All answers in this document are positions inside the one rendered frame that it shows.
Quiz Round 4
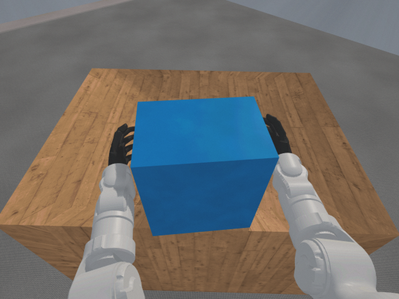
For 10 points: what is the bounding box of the robot left upper arm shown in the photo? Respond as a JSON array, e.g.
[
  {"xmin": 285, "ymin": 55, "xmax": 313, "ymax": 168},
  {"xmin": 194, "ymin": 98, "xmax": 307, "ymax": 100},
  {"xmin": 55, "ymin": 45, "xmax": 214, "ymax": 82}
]
[{"xmin": 69, "ymin": 262, "xmax": 145, "ymax": 299}]

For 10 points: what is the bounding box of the robot right hand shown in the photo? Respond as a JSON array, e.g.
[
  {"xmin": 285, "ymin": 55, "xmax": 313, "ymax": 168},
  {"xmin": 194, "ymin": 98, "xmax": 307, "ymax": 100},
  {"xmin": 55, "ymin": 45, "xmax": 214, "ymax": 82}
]
[{"xmin": 263, "ymin": 114, "xmax": 292, "ymax": 155}]

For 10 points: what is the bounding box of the robot left hand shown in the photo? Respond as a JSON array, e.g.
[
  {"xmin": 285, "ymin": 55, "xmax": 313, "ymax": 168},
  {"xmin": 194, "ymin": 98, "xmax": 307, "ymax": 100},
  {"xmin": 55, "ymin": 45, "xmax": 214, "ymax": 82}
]
[{"xmin": 108, "ymin": 123, "xmax": 135, "ymax": 166}]

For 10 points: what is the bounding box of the carton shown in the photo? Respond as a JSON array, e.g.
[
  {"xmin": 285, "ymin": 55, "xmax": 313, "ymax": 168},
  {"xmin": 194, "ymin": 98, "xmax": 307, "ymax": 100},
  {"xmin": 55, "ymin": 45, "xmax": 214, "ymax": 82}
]
[{"xmin": 130, "ymin": 97, "xmax": 279, "ymax": 236}]

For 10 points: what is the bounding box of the right robot forearm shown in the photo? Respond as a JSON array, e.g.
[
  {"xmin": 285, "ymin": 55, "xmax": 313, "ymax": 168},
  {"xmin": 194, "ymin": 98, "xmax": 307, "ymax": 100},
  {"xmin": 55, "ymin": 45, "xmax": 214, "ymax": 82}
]
[{"xmin": 272, "ymin": 153, "xmax": 377, "ymax": 286}]

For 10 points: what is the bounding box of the left robot forearm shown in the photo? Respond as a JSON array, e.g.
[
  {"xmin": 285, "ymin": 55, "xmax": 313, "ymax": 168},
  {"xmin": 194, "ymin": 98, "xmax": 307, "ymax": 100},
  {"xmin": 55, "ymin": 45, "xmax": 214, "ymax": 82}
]
[{"xmin": 67, "ymin": 163, "xmax": 136, "ymax": 299}]

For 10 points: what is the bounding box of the pedestal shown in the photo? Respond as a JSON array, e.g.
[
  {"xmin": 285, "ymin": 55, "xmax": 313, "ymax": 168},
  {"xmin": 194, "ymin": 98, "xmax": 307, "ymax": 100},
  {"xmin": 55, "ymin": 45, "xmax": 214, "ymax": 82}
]
[{"xmin": 0, "ymin": 69, "xmax": 399, "ymax": 295}]

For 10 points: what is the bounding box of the robot right upper arm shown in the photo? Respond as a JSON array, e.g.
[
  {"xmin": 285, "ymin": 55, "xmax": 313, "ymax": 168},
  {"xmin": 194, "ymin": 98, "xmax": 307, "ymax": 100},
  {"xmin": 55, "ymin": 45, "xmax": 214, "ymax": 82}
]
[{"xmin": 294, "ymin": 238, "xmax": 399, "ymax": 299}]

